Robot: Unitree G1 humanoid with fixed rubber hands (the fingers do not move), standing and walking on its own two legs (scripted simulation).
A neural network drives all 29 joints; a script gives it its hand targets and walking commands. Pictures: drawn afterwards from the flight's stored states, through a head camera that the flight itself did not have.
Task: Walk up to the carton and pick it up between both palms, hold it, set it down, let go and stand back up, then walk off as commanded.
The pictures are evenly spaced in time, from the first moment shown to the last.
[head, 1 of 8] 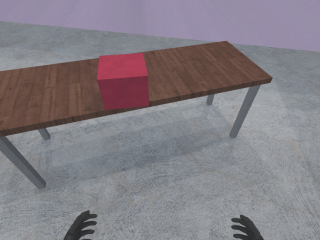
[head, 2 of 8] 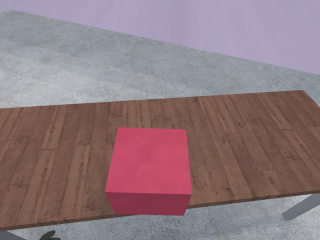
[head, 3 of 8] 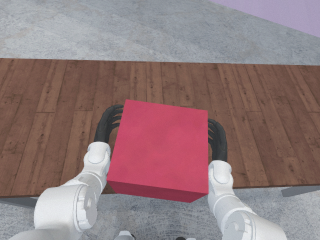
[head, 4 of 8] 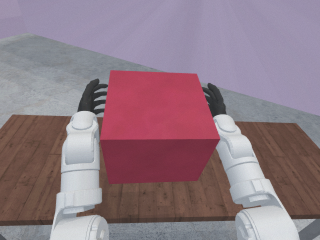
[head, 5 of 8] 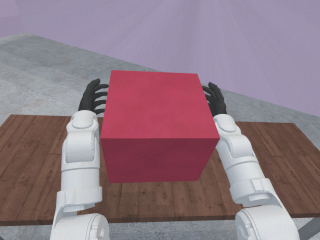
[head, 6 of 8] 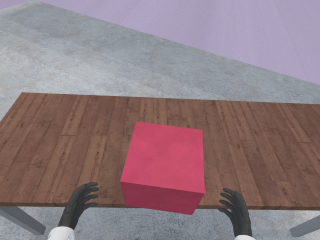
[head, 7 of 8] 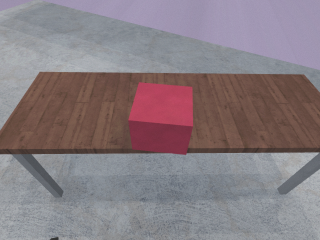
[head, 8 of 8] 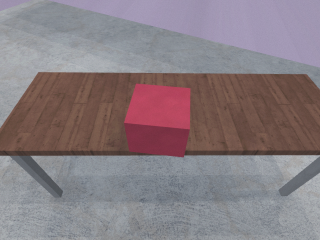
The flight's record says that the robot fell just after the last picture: no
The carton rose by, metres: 0.26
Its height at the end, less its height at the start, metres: +0.00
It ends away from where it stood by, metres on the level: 0.00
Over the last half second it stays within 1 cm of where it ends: yes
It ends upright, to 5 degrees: yes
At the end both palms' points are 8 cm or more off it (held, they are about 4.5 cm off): yes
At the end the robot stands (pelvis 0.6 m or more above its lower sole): yes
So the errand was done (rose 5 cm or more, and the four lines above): yes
